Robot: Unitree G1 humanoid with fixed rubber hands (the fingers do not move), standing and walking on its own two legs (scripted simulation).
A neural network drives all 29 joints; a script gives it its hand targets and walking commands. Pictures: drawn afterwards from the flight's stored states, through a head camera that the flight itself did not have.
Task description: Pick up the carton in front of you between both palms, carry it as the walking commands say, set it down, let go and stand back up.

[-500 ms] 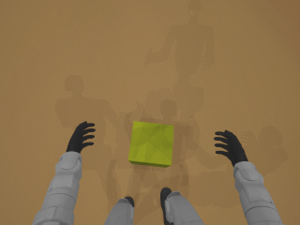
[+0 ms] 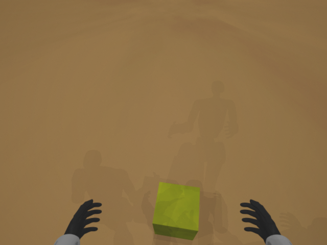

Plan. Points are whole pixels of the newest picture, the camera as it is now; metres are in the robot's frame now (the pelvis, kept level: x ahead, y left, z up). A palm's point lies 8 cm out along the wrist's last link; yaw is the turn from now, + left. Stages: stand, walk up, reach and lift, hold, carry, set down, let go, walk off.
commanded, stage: let go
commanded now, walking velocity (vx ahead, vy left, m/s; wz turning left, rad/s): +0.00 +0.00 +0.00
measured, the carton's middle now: (176, 211) +0.37 -0.04 -0.65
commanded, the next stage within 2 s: stand in 0.28 s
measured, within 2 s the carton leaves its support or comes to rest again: neither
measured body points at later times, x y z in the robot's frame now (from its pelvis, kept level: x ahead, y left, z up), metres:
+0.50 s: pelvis +0.00 -0.01 -0.01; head +0.01 -0.02 +0.44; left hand +0.14 +0.28 -0.09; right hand +0.16 -0.29 -0.10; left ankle -0.04 +0.11 -0.74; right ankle +0.00 -0.13 -0.74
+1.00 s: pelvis +0.01 -0.02 +0.00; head +0.01 -0.03 +0.45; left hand +0.13 +0.28 -0.10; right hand +0.14 -0.31 -0.11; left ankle -0.04 +0.11 -0.74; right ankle +0.00 -0.13 -0.74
